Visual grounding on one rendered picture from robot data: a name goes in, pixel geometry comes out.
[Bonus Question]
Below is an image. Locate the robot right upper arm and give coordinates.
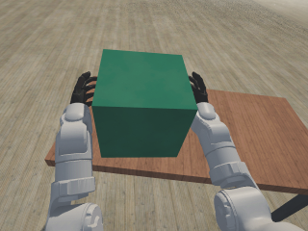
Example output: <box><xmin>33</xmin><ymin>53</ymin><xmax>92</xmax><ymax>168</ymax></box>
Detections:
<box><xmin>214</xmin><ymin>185</ymin><xmax>305</xmax><ymax>231</ymax></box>

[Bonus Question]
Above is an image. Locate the robot left forearm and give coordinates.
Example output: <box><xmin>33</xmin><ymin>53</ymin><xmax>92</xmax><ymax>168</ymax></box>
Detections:
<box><xmin>44</xmin><ymin>102</ymin><xmax>96</xmax><ymax>231</ymax></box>

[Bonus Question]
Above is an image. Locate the robot right forearm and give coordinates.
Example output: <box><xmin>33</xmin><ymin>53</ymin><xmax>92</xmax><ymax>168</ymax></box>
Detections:
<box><xmin>191</xmin><ymin>102</ymin><xmax>271</xmax><ymax>217</ymax></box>

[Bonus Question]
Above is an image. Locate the right robot hand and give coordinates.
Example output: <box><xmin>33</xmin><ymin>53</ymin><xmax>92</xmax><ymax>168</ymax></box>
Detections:
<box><xmin>188</xmin><ymin>71</ymin><xmax>209</xmax><ymax>104</ymax></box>

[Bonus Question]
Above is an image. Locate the carton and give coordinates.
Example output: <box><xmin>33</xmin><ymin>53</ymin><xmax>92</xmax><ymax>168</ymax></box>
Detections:
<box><xmin>91</xmin><ymin>49</ymin><xmax>198</xmax><ymax>158</ymax></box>

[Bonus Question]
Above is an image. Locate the table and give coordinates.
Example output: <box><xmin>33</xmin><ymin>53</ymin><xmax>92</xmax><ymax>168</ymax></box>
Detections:
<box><xmin>44</xmin><ymin>76</ymin><xmax>308</xmax><ymax>222</ymax></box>

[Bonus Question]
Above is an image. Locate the robot left upper arm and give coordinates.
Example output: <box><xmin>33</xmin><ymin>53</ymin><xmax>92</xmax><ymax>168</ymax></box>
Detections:
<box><xmin>45</xmin><ymin>202</ymin><xmax>104</xmax><ymax>231</ymax></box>

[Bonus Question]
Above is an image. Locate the left robot hand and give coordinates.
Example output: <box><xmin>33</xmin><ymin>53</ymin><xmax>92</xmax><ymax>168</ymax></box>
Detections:
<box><xmin>70</xmin><ymin>71</ymin><xmax>97</xmax><ymax>107</ymax></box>

